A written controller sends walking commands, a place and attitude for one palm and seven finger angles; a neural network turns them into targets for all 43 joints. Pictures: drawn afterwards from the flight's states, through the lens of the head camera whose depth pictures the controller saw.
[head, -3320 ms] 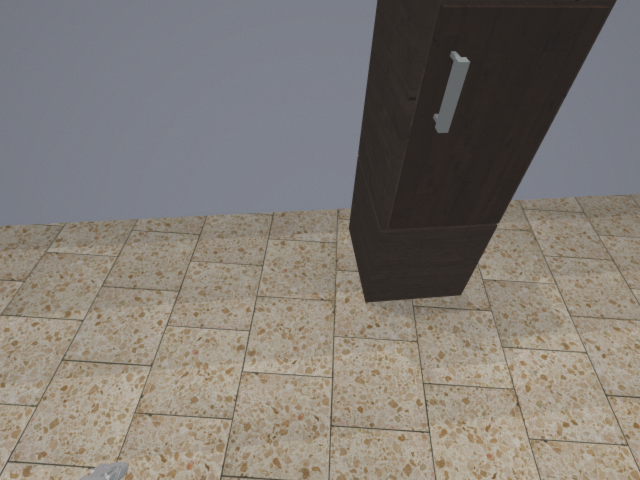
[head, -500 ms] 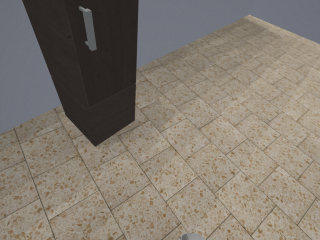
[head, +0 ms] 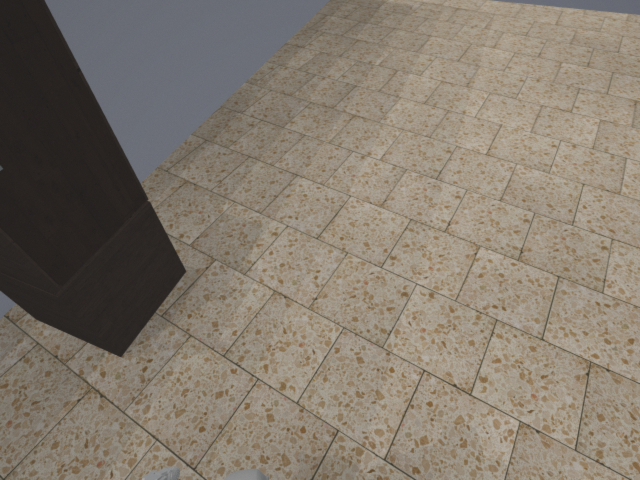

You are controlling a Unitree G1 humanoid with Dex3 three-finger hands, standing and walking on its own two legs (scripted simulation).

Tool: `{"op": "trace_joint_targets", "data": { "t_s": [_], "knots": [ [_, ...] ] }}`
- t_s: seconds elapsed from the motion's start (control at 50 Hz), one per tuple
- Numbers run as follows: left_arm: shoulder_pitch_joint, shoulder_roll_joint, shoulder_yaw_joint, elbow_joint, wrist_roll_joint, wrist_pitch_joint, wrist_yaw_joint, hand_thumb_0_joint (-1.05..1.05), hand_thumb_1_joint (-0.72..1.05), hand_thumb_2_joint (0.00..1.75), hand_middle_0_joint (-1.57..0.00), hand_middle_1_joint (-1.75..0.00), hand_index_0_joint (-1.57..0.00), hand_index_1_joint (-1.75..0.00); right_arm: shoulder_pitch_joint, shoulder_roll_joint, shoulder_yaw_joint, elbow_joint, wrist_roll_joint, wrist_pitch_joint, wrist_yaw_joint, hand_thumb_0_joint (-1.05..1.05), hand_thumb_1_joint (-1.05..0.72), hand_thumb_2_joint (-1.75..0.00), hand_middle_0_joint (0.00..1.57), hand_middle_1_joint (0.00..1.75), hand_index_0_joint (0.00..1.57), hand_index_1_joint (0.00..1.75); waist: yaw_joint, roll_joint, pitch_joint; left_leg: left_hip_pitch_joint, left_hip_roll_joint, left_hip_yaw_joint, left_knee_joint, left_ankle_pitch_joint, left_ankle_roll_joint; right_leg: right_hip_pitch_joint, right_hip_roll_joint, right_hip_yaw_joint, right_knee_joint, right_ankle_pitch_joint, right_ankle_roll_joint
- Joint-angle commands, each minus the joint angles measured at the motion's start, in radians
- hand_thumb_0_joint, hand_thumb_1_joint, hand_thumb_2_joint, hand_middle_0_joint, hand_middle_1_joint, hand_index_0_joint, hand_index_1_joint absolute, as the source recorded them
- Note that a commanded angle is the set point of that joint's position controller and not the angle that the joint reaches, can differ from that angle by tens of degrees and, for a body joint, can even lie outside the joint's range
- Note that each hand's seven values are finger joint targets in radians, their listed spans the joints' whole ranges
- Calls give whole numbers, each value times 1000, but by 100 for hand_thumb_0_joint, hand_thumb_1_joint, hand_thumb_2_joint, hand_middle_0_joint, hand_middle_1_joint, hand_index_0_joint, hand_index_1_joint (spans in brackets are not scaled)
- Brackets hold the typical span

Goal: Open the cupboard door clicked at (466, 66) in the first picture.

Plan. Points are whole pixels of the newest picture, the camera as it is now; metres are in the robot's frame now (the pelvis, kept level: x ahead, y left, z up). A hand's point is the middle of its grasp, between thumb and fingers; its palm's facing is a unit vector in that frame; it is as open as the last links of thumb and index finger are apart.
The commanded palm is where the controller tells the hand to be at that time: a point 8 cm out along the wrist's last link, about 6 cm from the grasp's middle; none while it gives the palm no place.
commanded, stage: walk to a spot facing it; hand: left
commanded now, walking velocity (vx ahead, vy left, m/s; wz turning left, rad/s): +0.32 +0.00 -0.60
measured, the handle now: out of the picture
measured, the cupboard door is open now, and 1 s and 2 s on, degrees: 0 0 0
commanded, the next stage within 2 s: turn to face it in 1.84 s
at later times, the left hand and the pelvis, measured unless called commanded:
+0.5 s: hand (163, 457) +0.19 +0.26 -0.19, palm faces -0.17 -0.98 -0.15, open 7.4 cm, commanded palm none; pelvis +0.18 +0.07 +0.00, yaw -17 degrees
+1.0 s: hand (322, 247) +0.60 +0.03 -0.18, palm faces -0.60 -0.79 -0.14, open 7.4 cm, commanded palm none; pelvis +0.37 -0.03 -0.03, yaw -35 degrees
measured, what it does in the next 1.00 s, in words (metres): walks ahead, turning right: left foot, then right foot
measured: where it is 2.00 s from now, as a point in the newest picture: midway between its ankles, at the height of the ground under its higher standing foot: (380, 345)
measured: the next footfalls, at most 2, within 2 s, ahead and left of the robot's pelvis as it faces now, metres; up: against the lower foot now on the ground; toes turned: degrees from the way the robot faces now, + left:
left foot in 0.36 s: +0.26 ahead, +0.14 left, +0.00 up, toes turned -5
right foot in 0.96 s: +0.43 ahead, -0.15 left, +0.00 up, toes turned -42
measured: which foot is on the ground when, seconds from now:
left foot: up 0.00-0.34, down 0.36-0.96, up 0.98-1.00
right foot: down 0.00-0.36, up 0.38-0.94, down 0.96-1.00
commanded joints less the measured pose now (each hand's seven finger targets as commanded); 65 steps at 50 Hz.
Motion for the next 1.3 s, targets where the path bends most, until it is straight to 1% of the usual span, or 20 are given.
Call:
{"op": "trace_joint_targets", "data": {
  "t_s": [0.0, 0.24, 0.3, 0.32, 0.34, 0.36, 0.42, 0.5, 0.6, 0.76, 0.84, 0.88, 0.9, 0.92, 0.94, 0.96, 0.98, 1.04, 1.1, 1.28],
  "knots": [
    [95, 187, 39, -17, 0, -53, 8, 0, 90, 90, -20, -30, -20, -30, -71, -73, -23, -106, -4, -58, 6, 0, -90, -90, 20, 30, 20, 30, 33, -150, 31, -183, 5, -45, -16, 117, -24, 105, -218, 277, -280, 218, -96],
    [234, 188, 37, 49, 15, -66, 20, 0, 90, 90, -20, -30, -20, -30, -308, -40, -3, -219, 14, -102, 15, 0, -90, -90, 20, 30, 20, 30, 90, -196, 59, -99, -66, -33, -379, 89, 5, 148, -222, 387, -213, 376, -128],
    [167, 201, 49, 41, 8, -67, 20, 0, 90, 90, -20, -30, -20, -30, -107, -75, -11, -159, 16, -122, -5, 0, -90, -90, 20, 30, 20, 30, -15, -154, -36, 297, -117, -9, -639, 159, 34, 26, -146, 330, 0, 508, -75],
    [165, 174, 49, 38, -2, -68, 12, 0, 90, 90, -20, -30, -20, -30, 61, -147, -27, -105, 13, -127, -23, 0, -90, -90, 20, 30, 20, 30, -84, -53, -135, 575, -46, -52, -672, 194, 48, -98, -76, 268, 201, 433, -38],
    [217, 102, 43, 24, -17, -64, -3, 0, 90, 90, -20, -30, -20, -30, 182, -273, -57, -76, -1, -133, -31, 0, -90, -90, 20, 30, 20, 30, -104, 267, -257, 804, 302, -444, -716, 167, 136, -351, 61, 121, 530, -117, 26],
    [206, 102, 34, 14, -12, -64, -6, 0, 90, 90, -20, -30, -20, -30, 203, -292, -50, -77, 12, -121, -32, 0, -90, -90, 20, 30, 20, 30, -100, 275, -245, 733, 402, -573, -821, 74, 190, -418, 23, 124, 710, -250, 35],
    [119, 113, 52, 31, 17, -40, -29, 0, 90, 90, -20, -30, -20, -30, -31, -108, -3, -118, 10, -128, -29, 0, -90, -90, 20, 30, 20, 30, -8, 105, 70, 300, 278, -346, -946, -112, 134, -417, -96, 92, 816, -31, 41],
    [198, 49, 49, 59, 20, -1, -36, 0, 90, 90, -20, -30, -20, -30, -17, -39, 9, -80, 16, -151, -39, 0, -90, -90, 20, 30, 20, 30, 59, 125, 39, 281, 175, -32, -901, 243, 51, -379, -96, 61, 796, 119, 62],
    [92, 33, 49, 15, 25, 17, -39, 0, 90, 90, -20, -30, -20, -30, 68, -25, 4, -40, 18, -159, -41, 0, -90, -90, 20, 30, 20, 30, 49, 66, 69, 371, 180, 56, -909, 385, 72, -531, -111, 42, 766, 210, 81],
    [-215, 19, 17, -78, 21, 3, -52, 0, 90, 90, -20, -30, -20, -30, 238, -45, 5, 37, 0, -150, -41, 0, -90, -90, 20, 30, 20, 30, -42, 38, 138, 585, 217, 121, -884, 620, 160, -585, -107, -78, 375, 163, 57],
    [-167, 32, 15, -73, 18, -13, -46, 0, 90, 90, -20, -30, -20, -30, 216, -93, -2, 40, 4, -140, -38, 0, -90, -90, 20, 30, 20, 30, 4, 79, 79, 622, 217, 238, -713, 1070, 150, -382, -14, -162, 194, 81, -7],
    [-14, 74, 30, -29, 22, -23, -37, 0, 90, 90, -20, -30, -20, -30, 179, -125, -9, 21, 10, -137, -34, 0, -90, -90, 20, 30, 20, 30, 79, 113, -27, 589, 205, 274, -498, 1241, 122, -166, 38, -179, 141, 69, -44],
    [119, 114, 42, 10, 24, -35, -33, 0, 90, 90, -20, -30, -20, -30, 145, -140, -9, 4, 14, -135, -29, 0, -90, -90, 20, 30, 20, 30, 145, 108, -107, 493, 187, 286, -304, 1142, 94, 57, 48, -180, 62, 119, -61],
    [229, 206, 63, 38, 27, -47, -25, 0, 90, 90, -20, -30, -20, -30, 152, -104, -2, -17, 30, -131, -14, 0, -90, -90, 20, 30, 20, 30, 196, -24, -216, 204, 140, 268, -14, 715, 57, 397, -111, 16, 15, 197, -131],
    [313, 307, 82, 49, 10, -56, -8, 0, 90, 90, -20, -30, -20, -30, 156, -37, 8, -61, 39, -138, -16, 0, -90, -90, 20, 30, 20, 30, 192, -206, -356, -127, -54, 173, 345, -190, -9, 621, -417, 599, -42, 402, -285],
    [284, 322, 85, 38, -13, -43, 8, 0, 90, 90, -20, -30, -20, -30, 56, -64, 0, -92, 40, -137, -25, 0, -90, -90, 20, 30, 20, 30, 189, -116, -314, -205, -38, 1, 423, -196, 25, 557, -454, 643, -141, 400, -321],
    [195, 277, 71, 23, -15, -44, 13, 0, 90, 90, -20, -30, -20, -30, 41, -59, -4, -87, 29, -138, -18, 0, -90, -90, 20, 30, 20, 30, 148, -42, -163, -209, 19, -52, 376, -47, 37, 397, -400, 458, -162, 382, -259],
    [56, 179, 38, 3, -7, -66, 15, 0, 90, 90, -20, -30, -20, -30, 33, -22, 2, -66, 9, -104, -21, 0, -90, -90, 20, 30, 20, 30, 39, -8, 11, -89, 67, -74, 225, 46, 20, -20, -318, 319, -252, 311, -182],
    [32, 161, 33, 15, 10, -81, 12, 0, 90, 90, -20, -30, -20, -30, 97, 10, 0, -54, 6, -83, -17, 0, -90, -90, 20, 30, 20, 30, -26, -62, 28, -21, 49, -51, 69, 71, 2, -157, -232, 198, -265, 326, -156],
    [133, 184, 46, 26, 11, -79, 8, 0, 90, 90, -20, -30, -20, -30, -172, -2, 5, -165, 9, -116, 7, 0, -90, -90, 20, 30, 20, 30, 62, -187, 1, -2, -43, -5, -417, 148, 1, 15, -185, 257, -169, 381, -130]
  ]
}}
